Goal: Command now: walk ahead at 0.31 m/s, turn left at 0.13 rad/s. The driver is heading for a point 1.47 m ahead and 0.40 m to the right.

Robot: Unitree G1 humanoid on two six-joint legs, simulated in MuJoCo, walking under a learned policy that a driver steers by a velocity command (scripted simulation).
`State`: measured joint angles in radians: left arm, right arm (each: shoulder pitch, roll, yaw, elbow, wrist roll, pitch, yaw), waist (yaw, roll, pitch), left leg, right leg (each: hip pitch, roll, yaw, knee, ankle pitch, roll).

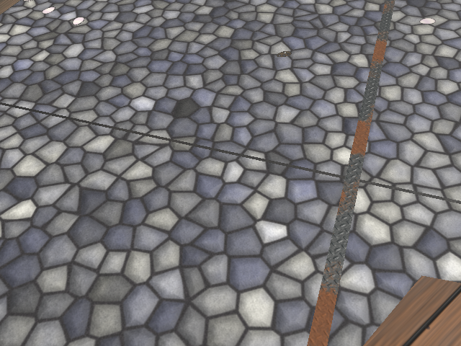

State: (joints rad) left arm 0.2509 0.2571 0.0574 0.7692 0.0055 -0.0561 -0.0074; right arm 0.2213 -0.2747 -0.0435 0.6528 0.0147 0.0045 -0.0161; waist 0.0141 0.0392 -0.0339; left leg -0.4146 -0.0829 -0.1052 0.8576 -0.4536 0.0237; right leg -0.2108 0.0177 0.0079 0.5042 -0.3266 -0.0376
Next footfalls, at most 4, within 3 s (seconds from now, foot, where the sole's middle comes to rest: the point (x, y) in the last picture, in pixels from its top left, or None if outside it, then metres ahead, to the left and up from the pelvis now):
0.34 left None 0.26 0.16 -0.77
0.86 right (281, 329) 0.58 -0.07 -0.77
1.38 left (204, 246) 0.87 0.17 -0.77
1.92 right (291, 195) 1.09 -0.14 -0.77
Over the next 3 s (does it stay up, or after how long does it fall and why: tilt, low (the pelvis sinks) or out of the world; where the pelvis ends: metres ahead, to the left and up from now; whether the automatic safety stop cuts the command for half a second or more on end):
stays up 1.41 -0.32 -0.01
